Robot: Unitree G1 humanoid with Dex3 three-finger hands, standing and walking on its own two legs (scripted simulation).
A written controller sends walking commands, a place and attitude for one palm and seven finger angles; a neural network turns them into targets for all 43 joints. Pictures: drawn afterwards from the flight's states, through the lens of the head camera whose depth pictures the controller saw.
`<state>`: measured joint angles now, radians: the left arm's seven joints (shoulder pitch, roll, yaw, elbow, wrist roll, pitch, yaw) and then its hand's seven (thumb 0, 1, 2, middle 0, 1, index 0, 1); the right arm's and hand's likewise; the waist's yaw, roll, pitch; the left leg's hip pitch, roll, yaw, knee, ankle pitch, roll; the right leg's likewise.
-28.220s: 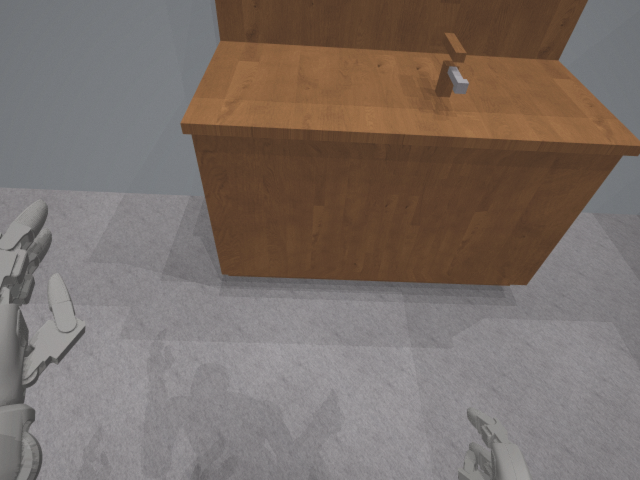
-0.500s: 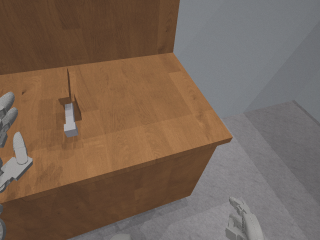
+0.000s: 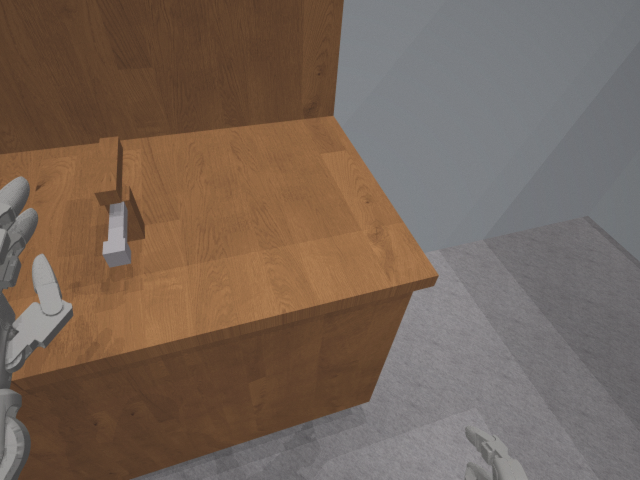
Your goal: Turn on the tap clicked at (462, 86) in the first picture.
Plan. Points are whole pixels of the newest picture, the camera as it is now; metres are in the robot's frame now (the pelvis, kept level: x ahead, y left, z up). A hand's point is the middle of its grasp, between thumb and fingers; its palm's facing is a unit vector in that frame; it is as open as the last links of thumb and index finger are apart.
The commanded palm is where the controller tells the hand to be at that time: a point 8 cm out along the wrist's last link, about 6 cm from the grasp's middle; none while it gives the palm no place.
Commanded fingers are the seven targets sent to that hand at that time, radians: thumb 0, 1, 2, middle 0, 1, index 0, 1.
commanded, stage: shuffle to correct the standing spot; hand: left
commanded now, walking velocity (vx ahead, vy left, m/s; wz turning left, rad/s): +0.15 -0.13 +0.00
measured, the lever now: (117, 252) +0.37 +0.32 +0.05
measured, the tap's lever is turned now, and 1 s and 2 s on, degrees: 0 0 0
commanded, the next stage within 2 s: come to a stop and stand still in 0.40 s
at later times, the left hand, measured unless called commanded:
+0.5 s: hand (179, 290) +0.26 +0.18 +0.15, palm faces +0.46 -0.81 -0.37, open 7.4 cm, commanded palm +0.20 +0.19 +0.19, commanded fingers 0.00 0.90 0.90 -0.20 -0.30 -0.20 -0.30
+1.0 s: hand (208, 273) +0.28 +0.15 +0.15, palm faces +0.42 -0.84 -0.35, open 7.4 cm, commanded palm +0.23 +0.19 +0.19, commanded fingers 0.00 0.90 0.90 -0.20 -0.30 -0.20 -0.30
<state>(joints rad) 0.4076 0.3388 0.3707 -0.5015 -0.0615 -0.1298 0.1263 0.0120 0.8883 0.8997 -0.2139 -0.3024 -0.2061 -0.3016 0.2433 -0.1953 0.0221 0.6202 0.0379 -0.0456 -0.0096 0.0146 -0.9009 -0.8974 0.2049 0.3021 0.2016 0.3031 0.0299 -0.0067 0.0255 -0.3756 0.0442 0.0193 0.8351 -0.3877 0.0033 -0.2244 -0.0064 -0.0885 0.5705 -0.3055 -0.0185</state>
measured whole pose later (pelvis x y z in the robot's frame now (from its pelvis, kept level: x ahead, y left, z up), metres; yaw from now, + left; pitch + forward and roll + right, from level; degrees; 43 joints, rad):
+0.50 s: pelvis +0.05 -0.09 +0.01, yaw +0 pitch +0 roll +2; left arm 0.45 0.32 0.37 -0.39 -0.05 -0.15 0.15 0.01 0.89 0.90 -0.21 -0.30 -0.20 -0.30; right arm 0.25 -0.21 0.01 0.62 0.01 -0.07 -0.03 0.01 -0.90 -0.90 0.20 0.30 0.20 0.30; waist 0.03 -0.04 0.01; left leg -0.40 0.02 0.09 0.83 -0.34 0.02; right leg -0.22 0.03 -0.11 0.45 -0.25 -0.11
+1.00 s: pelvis +0.07 -0.09 +0.01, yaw -1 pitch -3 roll +1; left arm 0.45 0.29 0.30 -0.43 -0.06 -0.12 0.15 0.02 0.89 0.90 -0.21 -0.30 -0.21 -0.30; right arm 0.18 -0.23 0.01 0.59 0.03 -0.05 -0.04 0.01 -0.90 -0.90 0.20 0.30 0.20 0.30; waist 0.04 0.02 0.09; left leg -0.24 0.04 0.00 0.50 -0.19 0.00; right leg -0.14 0.06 -0.09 0.50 -0.32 -0.08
